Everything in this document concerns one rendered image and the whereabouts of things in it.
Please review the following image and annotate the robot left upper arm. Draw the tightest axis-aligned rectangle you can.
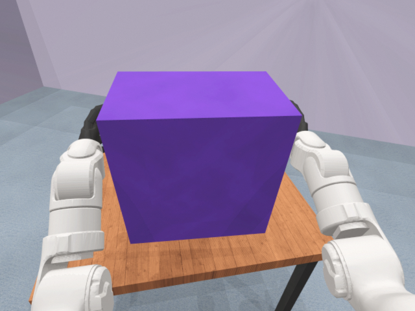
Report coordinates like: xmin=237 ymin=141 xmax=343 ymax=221
xmin=33 ymin=264 xmax=114 ymax=311

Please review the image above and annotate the robot right upper arm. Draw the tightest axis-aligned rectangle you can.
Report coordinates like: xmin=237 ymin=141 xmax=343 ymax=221
xmin=322 ymin=235 xmax=415 ymax=311

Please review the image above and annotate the right robot forearm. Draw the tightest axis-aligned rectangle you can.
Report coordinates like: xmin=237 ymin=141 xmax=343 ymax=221
xmin=289 ymin=131 xmax=405 ymax=287

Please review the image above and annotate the carton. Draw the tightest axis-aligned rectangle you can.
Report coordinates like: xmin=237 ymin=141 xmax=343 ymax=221
xmin=96 ymin=71 xmax=302 ymax=244

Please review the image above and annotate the left robot hand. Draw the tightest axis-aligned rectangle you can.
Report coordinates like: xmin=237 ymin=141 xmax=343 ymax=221
xmin=78 ymin=104 xmax=104 ymax=153

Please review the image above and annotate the left robot forearm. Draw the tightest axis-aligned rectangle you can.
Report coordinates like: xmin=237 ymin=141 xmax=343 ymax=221
xmin=31 ymin=139 xmax=105 ymax=311

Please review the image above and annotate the right robot hand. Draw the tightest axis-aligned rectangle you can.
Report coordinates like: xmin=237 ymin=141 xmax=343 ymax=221
xmin=290 ymin=100 xmax=308 ymax=133

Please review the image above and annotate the table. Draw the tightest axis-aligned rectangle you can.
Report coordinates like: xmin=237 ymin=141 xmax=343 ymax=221
xmin=29 ymin=153 xmax=334 ymax=311

